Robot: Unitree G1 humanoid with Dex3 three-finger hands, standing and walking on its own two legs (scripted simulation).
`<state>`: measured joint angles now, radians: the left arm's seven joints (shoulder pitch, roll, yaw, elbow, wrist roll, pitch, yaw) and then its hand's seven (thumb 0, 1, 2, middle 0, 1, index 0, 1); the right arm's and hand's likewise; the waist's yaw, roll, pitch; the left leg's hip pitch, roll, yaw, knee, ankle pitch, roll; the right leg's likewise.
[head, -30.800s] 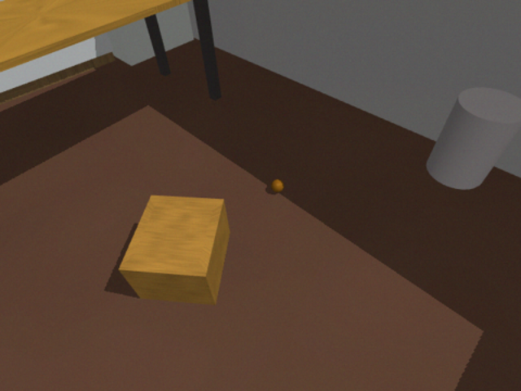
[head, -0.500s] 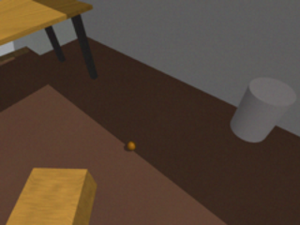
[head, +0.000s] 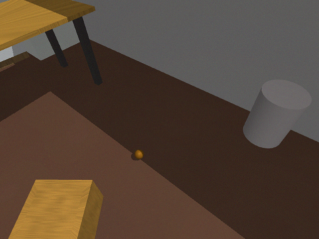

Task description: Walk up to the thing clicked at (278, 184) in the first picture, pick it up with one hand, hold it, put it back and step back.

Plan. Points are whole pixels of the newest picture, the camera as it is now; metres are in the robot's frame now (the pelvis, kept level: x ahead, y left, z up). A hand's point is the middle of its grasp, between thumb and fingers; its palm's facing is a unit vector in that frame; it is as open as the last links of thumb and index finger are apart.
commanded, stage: stand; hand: left
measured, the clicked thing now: (139, 154) +0.80 +0.22 -0.75
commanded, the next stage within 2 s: walk up in 0.70 s
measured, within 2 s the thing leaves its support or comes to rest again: neither
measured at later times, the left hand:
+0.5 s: hand out of the picture +0.07 +0.25 -0.16, palm faces -0.03 -0.94 -0.35, open 7.3 cm
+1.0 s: hand out of the picture +0.06 +0.32 -0.17, palm faces +0.03 -0.93 -0.36, open 7.3 cm
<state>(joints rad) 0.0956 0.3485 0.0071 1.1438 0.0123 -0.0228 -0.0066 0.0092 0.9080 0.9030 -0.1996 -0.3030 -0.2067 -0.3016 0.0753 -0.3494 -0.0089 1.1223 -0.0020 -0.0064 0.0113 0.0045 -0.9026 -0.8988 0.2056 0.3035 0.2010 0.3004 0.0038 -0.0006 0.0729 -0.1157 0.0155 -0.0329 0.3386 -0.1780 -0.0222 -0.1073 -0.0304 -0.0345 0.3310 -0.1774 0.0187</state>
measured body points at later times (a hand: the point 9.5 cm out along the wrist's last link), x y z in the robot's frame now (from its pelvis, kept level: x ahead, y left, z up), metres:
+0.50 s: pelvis -0.01 -0.01 +0.00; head +0.00 -0.01 +0.45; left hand +0.07 +0.30 -0.13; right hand +0.06 -0.31 -0.14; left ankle +0.01 +0.13 -0.75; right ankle +0.00 -0.13 -0.75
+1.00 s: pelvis +0.05 +0.03 -0.02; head +0.07 +0.05 +0.43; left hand +0.06 +0.37 -0.15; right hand +0.14 -0.30 -0.12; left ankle +0.11 +0.15 -0.75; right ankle +0.00 -0.13 -0.74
